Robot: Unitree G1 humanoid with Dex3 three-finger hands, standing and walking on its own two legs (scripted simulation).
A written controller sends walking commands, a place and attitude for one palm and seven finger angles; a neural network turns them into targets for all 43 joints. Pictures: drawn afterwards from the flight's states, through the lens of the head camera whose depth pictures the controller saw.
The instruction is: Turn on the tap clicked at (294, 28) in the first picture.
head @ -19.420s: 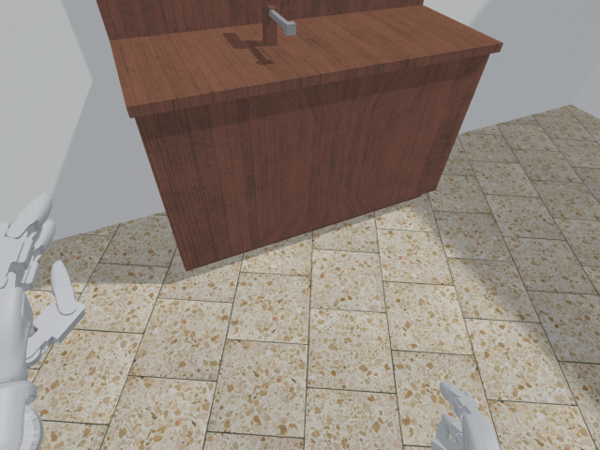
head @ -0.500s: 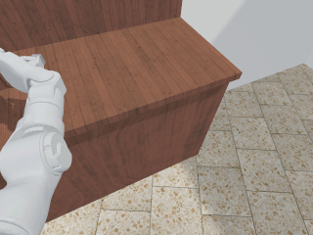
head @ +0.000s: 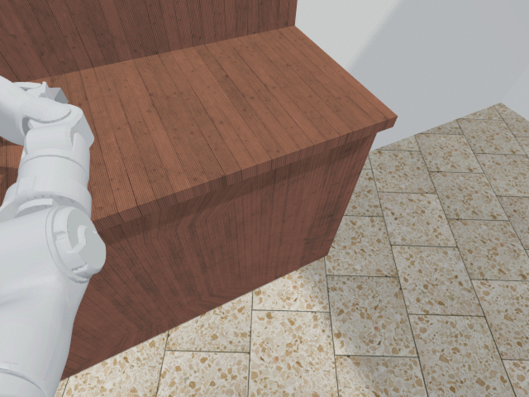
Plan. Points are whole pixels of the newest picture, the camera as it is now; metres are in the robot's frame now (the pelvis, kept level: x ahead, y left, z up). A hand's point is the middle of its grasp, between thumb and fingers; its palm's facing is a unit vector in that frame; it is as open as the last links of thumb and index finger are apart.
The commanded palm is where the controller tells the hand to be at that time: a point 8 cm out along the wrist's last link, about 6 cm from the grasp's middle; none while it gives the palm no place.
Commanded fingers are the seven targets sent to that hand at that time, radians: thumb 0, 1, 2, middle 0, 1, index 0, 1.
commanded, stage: lift the hand up off the lever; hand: left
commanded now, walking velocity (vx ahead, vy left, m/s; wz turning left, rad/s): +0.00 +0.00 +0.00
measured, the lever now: (54, 99) +0.58 +0.31 +0.13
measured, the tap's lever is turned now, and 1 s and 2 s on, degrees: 67 67 67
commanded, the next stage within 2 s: draw the hand back beside the body in 0.48 s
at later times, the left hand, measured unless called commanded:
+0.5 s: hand (60, 89) +0.53 +0.26 +0.19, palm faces +0.81 -0.57 -0.14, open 7.8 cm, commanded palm +0.47 +0.28 +0.20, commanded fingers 0.00 0.90 0.90 -0.15 -0.15 -0.15 -0.15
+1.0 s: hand (23, 164) +0.39 +0.27 +0.18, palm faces +0.42 -0.89 -0.20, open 7.7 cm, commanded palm +0.36 +0.28 +0.20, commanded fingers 0.00 0.90 0.90 -0.17 -0.22 -0.17 -0.22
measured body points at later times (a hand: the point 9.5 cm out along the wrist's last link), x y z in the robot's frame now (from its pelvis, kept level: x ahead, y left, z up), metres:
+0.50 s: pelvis +0.01 +0.01 +0.00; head +0.06 +0.00 +0.45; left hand +0.48 +0.29 +0.20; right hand +0.00 -0.26 -0.13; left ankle +0.00 +0.10 -0.73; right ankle +0.01 -0.07 -0.73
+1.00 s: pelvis +0.02 +0.01 +0.01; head +0.00 -0.01 +0.46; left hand +0.36 +0.31 +0.19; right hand +0.14 -0.26 -0.08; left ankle +0.00 +0.10 -0.73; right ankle +0.01 -0.07 -0.73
